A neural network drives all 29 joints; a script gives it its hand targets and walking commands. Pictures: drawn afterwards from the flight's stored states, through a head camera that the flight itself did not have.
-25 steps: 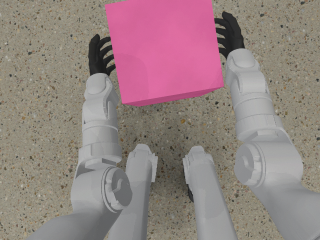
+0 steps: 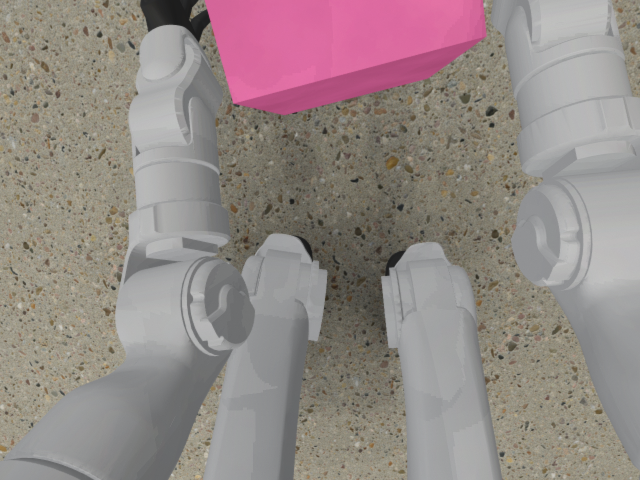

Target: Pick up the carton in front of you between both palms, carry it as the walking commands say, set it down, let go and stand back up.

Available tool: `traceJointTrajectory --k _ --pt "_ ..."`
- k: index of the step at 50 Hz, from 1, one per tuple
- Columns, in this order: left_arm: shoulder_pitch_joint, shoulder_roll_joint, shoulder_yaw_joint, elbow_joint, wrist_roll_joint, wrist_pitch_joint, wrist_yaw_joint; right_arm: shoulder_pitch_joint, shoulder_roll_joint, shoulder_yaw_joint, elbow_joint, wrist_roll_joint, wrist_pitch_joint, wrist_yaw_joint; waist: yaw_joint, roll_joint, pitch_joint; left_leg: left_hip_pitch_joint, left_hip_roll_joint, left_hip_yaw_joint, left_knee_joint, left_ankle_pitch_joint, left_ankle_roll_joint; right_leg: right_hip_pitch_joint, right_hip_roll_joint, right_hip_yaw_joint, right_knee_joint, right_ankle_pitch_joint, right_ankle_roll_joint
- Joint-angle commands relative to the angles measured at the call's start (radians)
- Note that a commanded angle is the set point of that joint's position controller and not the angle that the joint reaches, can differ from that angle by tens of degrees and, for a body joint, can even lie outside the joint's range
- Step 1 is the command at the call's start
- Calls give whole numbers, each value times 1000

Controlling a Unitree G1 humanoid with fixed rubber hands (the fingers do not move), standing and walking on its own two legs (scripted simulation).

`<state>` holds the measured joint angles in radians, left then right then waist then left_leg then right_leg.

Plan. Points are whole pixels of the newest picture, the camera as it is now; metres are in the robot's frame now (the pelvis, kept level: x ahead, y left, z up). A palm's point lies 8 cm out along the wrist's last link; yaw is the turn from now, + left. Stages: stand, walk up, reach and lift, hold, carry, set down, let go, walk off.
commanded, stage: set down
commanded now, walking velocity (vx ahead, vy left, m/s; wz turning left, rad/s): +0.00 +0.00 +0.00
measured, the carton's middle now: out of the picture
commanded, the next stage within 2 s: none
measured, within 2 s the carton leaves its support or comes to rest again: rests again in 0.50 s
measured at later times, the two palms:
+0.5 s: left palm (196, 35) +0.53 +0.17 -0.21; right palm out of the picture +0.59 -0.13 -0.22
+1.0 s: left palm (191, 40) +0.52 +0.18 -0.22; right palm out of the picture +0.59 -0.12 -0.23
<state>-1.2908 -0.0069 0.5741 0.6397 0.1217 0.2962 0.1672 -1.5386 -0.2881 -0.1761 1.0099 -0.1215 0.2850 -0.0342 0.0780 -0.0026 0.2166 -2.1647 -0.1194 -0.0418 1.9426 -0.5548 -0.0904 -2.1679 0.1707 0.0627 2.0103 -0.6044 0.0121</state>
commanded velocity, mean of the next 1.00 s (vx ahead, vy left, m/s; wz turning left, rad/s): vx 0.00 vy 0.00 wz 0.00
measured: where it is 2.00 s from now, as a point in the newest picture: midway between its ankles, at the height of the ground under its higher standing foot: (349, 315)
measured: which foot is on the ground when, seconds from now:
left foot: down 0.00-1.00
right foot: down 0.00-1.00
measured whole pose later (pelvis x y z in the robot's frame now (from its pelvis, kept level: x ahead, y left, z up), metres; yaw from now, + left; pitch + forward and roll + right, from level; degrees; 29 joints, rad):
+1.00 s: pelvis -0.01 -0.01 -0.06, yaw +2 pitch +33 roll +6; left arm -1.47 0.13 0.57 0.91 0.08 0.24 0.04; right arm -1.69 -0.37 -0.18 1.18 -0.13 0.22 0.06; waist 0.08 0.02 0.49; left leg -2.16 -0.10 0.00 2.18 -0.61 -0.09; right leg -2.17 0.11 0.02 2.27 -0.67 -0.04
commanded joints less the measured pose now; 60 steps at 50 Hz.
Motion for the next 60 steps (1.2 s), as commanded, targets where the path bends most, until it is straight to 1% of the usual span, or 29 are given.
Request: traceJointTrajectory --k 1,5,7,8,9,11,12,14,17,20,24,27,30,33,38,39,48,50,51,53,56,60 --pt "-772 -690 -495 -46 -140 -40 -238 -486 881 297 -60 131 -36 195 64 -144 -1281 585 -12 161 -38 402 23 726 -24 -63 -134 454 8" --pt "-813 -655 -492 -36 -167 -50 -238 -528 844 323 -51 161 -46 191 78 -156 -1258 553 -2 160 10 423 27 746 -33 -52 -77 497 4" --pt "-841 -647 -510 -54 -190 -57 -235 -555 839 346 -69 186 -52 188 82 -160 -1300 566 2 160 32 456 29 779 -38 -48 -49 543 1" --pt "-857 -652 -524 -68 -204 -59 -233 -577 846 360 -93 203 -56 189 78 -155 -1319 606 3 153 40 478 35 746 -37 -51 -46 544 1" --pt "-870 -654 -542 -76 -217 -61 -229 -590 842 369 -106 219 -61 190 74 -136 -1331 652 4 147 53 516 37 717 -37 -52 -40 551 -1" --pt "-880 -670 -573 -86 -236 -65 -222 -587 833 378 -122 237 -68 191 55 -103 -1352 724 4 131 75 582 41 683 -39 -50 -24 572 -8" --pt "-873 -693 -584 -86 -245 -67 -222 -580 838 376 -123 240 -72 191 46 -88 -1355 734 0 126 82 600 42 671 -40 -50 -18 575 -12" --pt "-850 -712 -575 -60 -248 -67 -229 -553 841 362 -94 230 -76 192 33 -91 -1306 702 -2 116 93 606 46 644 -43 -47 -5 583 -19" --pt "-806 -708 -536 0 -225 -61 -243 -506 843 332 -34 197 -80 202 27 -95 -1163 635 -3 109 100 549 52 567 -46 -44 -2 520 -25" --pt "-781 -693 -494 39 -199 -61 -250 -496 834 304 -2 173 -83 214 34 -97 -1053 574 -4 111 102 482 54 508 -45 -40 -1 452 -30" --pt "-776 -668 -454 68 -185 -69 -249 -533 806 295 -1 174 -92 223 50 -110 -977 524 -4 113 106 429 60 487 -44 -34 8 406 -33" --pt "-781 -652 -432 92 -183 -77 -248 -569 776 298 0 183 -100 223 56 -119 -938 500 -1 111 114 404 64 487 -47 -27 16 387 -36" --pt "-777 -628 -396 129 -167 -74 -253 -553 747 273 42 166 -95 225 54 -121 -861 456 2 114 119 341 66 476 -49 -20 16 338 -42" --pt "-764 -614 -366 159 -147 -70 -263 -529 724 240 82 142 -89 231 49 -109 -785 423 2 113 123 300 69 445 -51 -16 15 300 -48" --pt "-733 -599 -336 192 -132 -71 -280 -476 695 198 130 105 -81 239 34 -85 -690 388 0 109 133 274 67 407 -53 -7 21 279 -59" --pt "-727 -595 -332 199 -130 -71 -282 -465 691 190 139 97 -79 241 28 -85 -672 381 0 107 135 269 67 403 -53 -6 23 278 -61" --pt "-635 -520 -262 263 -94 -53 -295 -388 625 140 188 34 -50 259 12 -105 -500 304 0 100 138 174 70 386 -64 15 22 213 -73" --pt "-618 -500 -247 277 -86 -50 -296 -375 606 131 197 23 -44 260 11 -105 -468 291 1 99 139 156 71 385 -66 20 21 200 -75" --pt "-603 -486 -235 290 -80 -50 -290 -373 584 124 197 15 -45 253 9 -101 -448 280 2 98 141 147 67 383 -67 21 20 191 -74" --pt "-594 -473 -224 300 -74 -49 -293 -370 574 122 204 12 -40 258 14 -101 -429 285 2 98 144 142 70 386 -69 28 25 189 -76" --pt "-580 -451 -208 317 -67 -47 -295 -355 556 117 213 2 -35 259 12 -103 -399 268 4 101 149 124 70 401 -71 35 24 183 -78" --pt "-554 -418 -179 329 -51 -51 -288 -355 506 117 210 -10 -38 252 22 -107 -376 261 7 114 157 126 61 429 -74 36 30 200 -70"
